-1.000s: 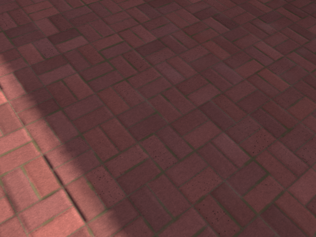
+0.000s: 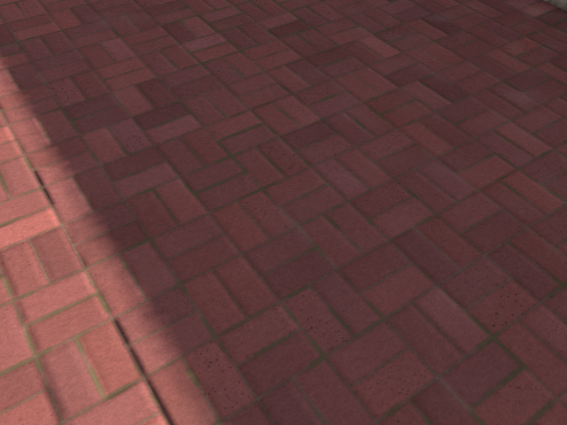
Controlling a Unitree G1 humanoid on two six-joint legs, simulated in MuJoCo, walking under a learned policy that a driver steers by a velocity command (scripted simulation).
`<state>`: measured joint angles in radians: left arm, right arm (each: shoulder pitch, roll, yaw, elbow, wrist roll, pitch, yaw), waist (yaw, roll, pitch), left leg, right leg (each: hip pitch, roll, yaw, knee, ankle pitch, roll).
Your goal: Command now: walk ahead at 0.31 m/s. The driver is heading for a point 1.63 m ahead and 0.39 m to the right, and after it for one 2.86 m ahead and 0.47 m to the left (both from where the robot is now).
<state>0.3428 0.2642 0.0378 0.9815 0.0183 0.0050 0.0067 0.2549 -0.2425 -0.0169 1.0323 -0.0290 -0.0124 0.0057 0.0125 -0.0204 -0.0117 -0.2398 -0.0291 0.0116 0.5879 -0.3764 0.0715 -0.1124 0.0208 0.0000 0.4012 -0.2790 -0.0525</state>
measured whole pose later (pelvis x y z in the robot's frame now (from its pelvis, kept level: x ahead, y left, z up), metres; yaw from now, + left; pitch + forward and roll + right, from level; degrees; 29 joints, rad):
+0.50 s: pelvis +0.23 -0.01 -0.03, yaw +0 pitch +1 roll +1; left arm 0.00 0.23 0.03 0.83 0.03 -0.06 -0.02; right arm 0.47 -0.20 -0.01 1.13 -0.01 -0.08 -0.01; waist -0.05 0.00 0.06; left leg 0.11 -0.03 0.01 0.48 -0.47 0.05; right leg -0.47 0.01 -0.11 0.56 -0.10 -0.11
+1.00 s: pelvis +0.51 -0.01 -0.01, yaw +0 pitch +1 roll -1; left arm 0.48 0.18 0.02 1.08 0.03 -0.09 0.01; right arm -0.03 -0.19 -0.01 0.89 -0.02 -0.06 0.03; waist 0.08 0.01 0.06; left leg -0.51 0.01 0.09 0.55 -0.09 0.09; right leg 0.14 0.07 -0.07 0.23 -0.38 -0.07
